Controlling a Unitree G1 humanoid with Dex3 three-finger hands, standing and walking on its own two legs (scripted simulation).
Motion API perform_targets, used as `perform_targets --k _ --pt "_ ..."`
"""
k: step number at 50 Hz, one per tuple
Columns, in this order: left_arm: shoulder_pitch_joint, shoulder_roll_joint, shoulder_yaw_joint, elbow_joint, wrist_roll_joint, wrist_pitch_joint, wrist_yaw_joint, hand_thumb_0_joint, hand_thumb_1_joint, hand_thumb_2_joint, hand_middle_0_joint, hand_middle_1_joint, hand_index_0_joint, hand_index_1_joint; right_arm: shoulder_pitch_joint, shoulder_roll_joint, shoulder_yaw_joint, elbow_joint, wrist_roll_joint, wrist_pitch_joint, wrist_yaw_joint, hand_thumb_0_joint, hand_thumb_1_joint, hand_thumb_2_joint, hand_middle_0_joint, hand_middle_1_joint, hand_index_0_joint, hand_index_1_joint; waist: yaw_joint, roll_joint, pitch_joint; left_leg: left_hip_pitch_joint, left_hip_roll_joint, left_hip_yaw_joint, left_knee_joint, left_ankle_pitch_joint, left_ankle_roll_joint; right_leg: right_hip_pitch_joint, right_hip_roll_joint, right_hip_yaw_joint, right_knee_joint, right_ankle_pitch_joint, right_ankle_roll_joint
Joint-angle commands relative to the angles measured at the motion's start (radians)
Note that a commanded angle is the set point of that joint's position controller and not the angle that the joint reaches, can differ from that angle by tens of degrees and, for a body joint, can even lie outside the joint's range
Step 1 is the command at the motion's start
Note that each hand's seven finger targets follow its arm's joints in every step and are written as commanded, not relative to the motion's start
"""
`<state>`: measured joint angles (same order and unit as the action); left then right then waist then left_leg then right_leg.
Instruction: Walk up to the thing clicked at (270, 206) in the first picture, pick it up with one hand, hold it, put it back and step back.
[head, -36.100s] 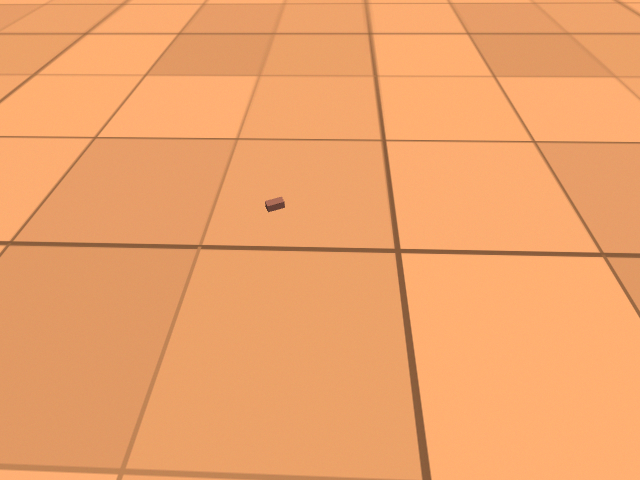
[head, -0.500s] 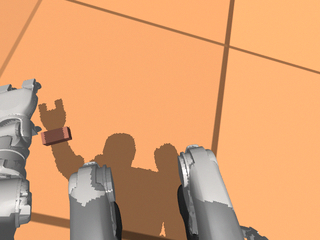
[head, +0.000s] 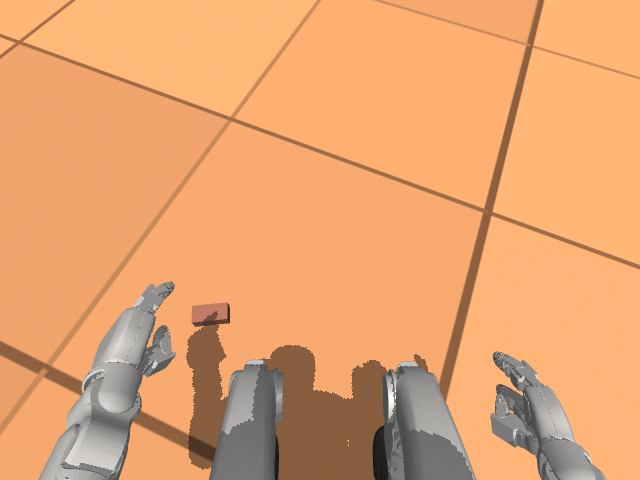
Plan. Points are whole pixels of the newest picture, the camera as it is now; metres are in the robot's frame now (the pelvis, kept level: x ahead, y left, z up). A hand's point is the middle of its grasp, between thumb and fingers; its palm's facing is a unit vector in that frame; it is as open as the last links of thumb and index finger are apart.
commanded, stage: home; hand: left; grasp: from above
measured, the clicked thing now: (211, 314) +0.47 +0.28 -0.51
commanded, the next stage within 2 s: none
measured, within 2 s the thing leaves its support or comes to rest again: neither
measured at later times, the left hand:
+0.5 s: hand (123, 371) +0.24 +0.18 +0.12, palm faces +0.10 -0.97 -0.20, open 7.4 cm
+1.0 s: hand (110, 384) +0.23 +0.18 +0.15, palm faces +0.10 -0.98 -0.19, open 7.4 cm
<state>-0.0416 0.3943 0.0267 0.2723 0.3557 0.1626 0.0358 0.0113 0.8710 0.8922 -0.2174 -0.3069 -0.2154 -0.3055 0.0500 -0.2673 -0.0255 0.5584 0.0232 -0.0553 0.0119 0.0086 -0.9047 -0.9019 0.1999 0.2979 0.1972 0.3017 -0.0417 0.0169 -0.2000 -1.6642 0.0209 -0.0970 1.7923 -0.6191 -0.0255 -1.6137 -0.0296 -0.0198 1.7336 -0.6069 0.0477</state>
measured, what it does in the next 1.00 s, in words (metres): rises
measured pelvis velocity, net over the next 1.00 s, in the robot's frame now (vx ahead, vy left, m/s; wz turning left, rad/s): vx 0.07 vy -0.01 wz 0.06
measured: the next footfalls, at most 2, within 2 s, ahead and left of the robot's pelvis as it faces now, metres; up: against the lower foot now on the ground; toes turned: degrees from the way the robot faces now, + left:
none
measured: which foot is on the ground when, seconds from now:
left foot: down 0.00-1.00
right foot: down 0.00-1.00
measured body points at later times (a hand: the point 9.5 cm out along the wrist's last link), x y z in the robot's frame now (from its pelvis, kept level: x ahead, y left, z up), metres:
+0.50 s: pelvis +0.06 +0.00 +0.17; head +0.09 +0.01 +0.62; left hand +0.23 +0.24 +0.14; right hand +0.21 -0.25 +0.10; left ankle +0.08 +0.13 -0.49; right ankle +0.09 -0.15 -0.49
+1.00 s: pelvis +0.07 -0.01 +0.19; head +0.09 +0.00 +0.64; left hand +0.22 +0.23 +0.16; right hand +0.26 -0.24 +0.13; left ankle +0.08 +0.13 -0.49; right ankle +0.09 -0.15 -0.49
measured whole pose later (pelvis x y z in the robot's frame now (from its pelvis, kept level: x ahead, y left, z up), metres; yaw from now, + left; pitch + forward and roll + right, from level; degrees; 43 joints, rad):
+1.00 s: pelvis +0.07 -0.01 +0.19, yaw +3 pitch +10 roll -2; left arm 0.49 0.22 0.03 -0.15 -0.05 0.46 0.01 0.02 0.91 0.90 -0.20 -0.30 -0.20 -0.30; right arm 0.27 -0.22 0.03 0.54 0.00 -0.27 -0.19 0.01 -0.90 -0.90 0.20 0.30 0.20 0.30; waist -0.03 0.04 -0.15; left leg -0.71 0.04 -0.07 1.01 -0.48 -0.03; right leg -0.66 -0.03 -0.05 0.95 -0.46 0.03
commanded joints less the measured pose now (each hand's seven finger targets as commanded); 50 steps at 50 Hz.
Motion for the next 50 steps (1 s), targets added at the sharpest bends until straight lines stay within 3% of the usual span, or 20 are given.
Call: perform_targets --k 1,3,5,10,12,15,20,21,27,31,35,40,50 --pt "-0.04 0.105 0.051 -0.286 -0.122 0.042 0.029 0.0 0.9 0.901 -0.2 -0.301 -0.2 -0.301 0.048 -0.135 -0.042 -0.128 0.011 -0.055 -0.045 0.0 -0.901 -0.899 0.2 0.299 0.2 0.299 -0.041 0.095 -0.371 0.455 -0.015 0.018 -0.413 -0.09 0.047 0.336 0.036 -0.019 -0.368 -0.016 -0.065" --pt "0.011 0.118 0.087 -0.341 -0.185 0.071 0.038 0.0 0.9 0.901 -0.2 -0.301 -0.2 -0.301 0.053 -0.123 -0.035 -0.143 0.012 -0.068 -0.058 0.0 -0.901 -0.899 0.199 0.299 0.2 0.299 -0.031 0.085 -0.367 0.495 -0.019 0.027 -0.449 -0.076 0.05 0.417 0.035 -0.007 -0.427 -0.016 -0.063" --pt "0.049 0.085 0.069 -0.372 -0.229 0.098 0.04 0.0 0.9 0.9 -0.2 -0.301 -0.2 -0.301 0.064 -0.109 -0.028 -0.144 0.015 -0.08 -0.072 0.0 -0.902 -0.899 0.199 0.299 0.199 0.299 -0.043 0.08 -0.348 0.559 -0.017 0.029 -0.489 -0.035 0.048 0.469 0.036 -0.004 -0.474 0.018 -0.063" --pt "0.206 0.033 0.091 -0.405 -0.3 0.159 0.059 0.0 0.9 0.901 -0.2 -0.302 -0.2 -0.301 0.116 -0.082 -0.004 -0.158 0.02 -0.104 -0.111 0.0 -0.902 -0.899 0.199 0.299 0.199 0.299 -0.029 0.07 -0.313 0.708 -0.015 0.014 -0.609 0.11 0.039 0.633 0.037 -0.009 -0.583 0.139 -0.063" --pt "0.254 -0.003 0.078 -0.428 -0.329 0.187 0.06 0.0 0.9 0.9 -0.2 -0.302 -0.2 -0.301 0.137 -0.075 0.003 -0.156 0.02 -0.113 -0.129 0.0 -0.902 -0.899 0.199 0.299 0.199 0.299 -0.035 0.071 -0.293 0.762 -0.014 0.018 -0.649 0.186 0.036 0.698 0.039 -0.011 -0.629 0.205 -0.062" --pt "0.308 -0.041 0.073 -0.467 -0.375 0.223 0.056 0.0 0.9 0.9 -0.2 -0.302 -0.2 -0.301 0.158 -0.069 0.013 -0.161 0.019 -0.134 -0.158 0.0 -0.902 -0.899 0.199 0.299 0.199 0.299 -0.037 0.072 -0.232 0.834 -0.013 0.02 -0.728 0.214 0.031 0.769 0.039 -0.017 -0.706 0.228 -0.058" --pt "0.429 -0.062 0.093 -0.552 -0.42 0.264 0.046 0.0 0.9 0.9 -0.2 -0.302 -0.2 -0.301 0.191 -0.056 0.019 -0.189 0.012 -0.167 -0.191 0.0 -0.902 -0.899 0.199 0.299 0.199 0.299 -0.01 0.081 -0.141 0.934 -0.013 0.026 -0.845 0.241 0.028 0.884 0.043 -0.034 -0.826 0.255 -0.051" --pt "0.441 -0.072 0.085 -0.567 -0.422 0.27 0.044 0.0 0.9 0.9 -0.2 -0.302 -0.2 -0.301 0.194 -0.055 0.02 -0.189 0.012 -0.175 -0.198 0.0 -0.902 -0.899 0.199 0.299 0.199 0.299 -0.018 0.079 -0.131 0.954 -0.012 0.028 -0.865 0.246 0.027 0.9 0.047 -0.035 -0.844 0.258 -0.052" --pt "0.546 -0.084 0.078 -0.607 -0.42 0.286 0.02 0.0 0.9 0.9 -0.2 -0.302 -0.2 -0.301 0.199 -0.051 0.015 -0.201 -0.001 -0.208 -0.214 0.0 -0.902 -0.899 0.199 0.299 0.199 0.299 -0.006 0.047 -0.051 0.997 -0.021 0.044 -0.924 0.281 0.031 0.963 0.052 -0.05 -0.925 0.27 -0.049" --pt "0.541 -0.091 0.068 -0.609 -0.419 0.285 -0.001 0.0 0.9 0.9 -0.2 -0.302 -0.2 -0.301 0.187 -0.061 0.008 -0.203 -0.008 -0.228 -0.213 0.0 -0.902 -0.899 0.199 0.299 0.199 0.299 -0.008 0.007 -0.007 1.005 -0.023 0.052 -0.947 0.251 0.036 0.972 0.051 -0.059 -0.954 0.234 -0.042" --pt "0.512 -0.086 0.062 -0.592 -0.412 0.272 -0.017 0.0 0.9 0.9 -0.2 -0.301 -0.2 -0.301 0.185 -0.072 0.003 -0.19 -0.011 -0.247 -0.213 0.0 -0.901 -0.899 0.199 0.299 0.2 0.299 -0.019 0.013 0.001 1.033 -0.02 0.056 -0.955 0.275 0.034 0.963 0.052 -0.063 -0.945 0.252 -0.043" --pt "0.485 -0.072 0.08 -0.613 -0.406 0.256 -0.021 0.0 0.9 0.9 -0.2 -0.301 -0.2 -0.3 0.173 -0.069 0.003 -0.187 -0.017 -0.266 -0.212 0.0 -0.901 -0.899 0.2 0.299 0.2 0.299 -0.005 0.031 -0.017 1.036 -0.028 0.062 -0.948 0.255 0.035 0.978 0.041 -0.052 -0.953 0.244 -0.04" --pt "0.514 -0.076 0.066 -0.605 -0.402 0.249 -0.012 0.0 0.9 0.9 -0.2 -0.301 -0.2 -0.301 0.168 -0.069 0.007 -0.167 -0.02 -0.269 -0.213 0.0 -0.901 -0.899 0.199 0.299 0.2 0.299 0.001 0.031 -0.055 1.062 -0.027 0.058 -0.936 0.342 0.033 1.015 0.044 -0.052 -0.938 0.327 -0.042"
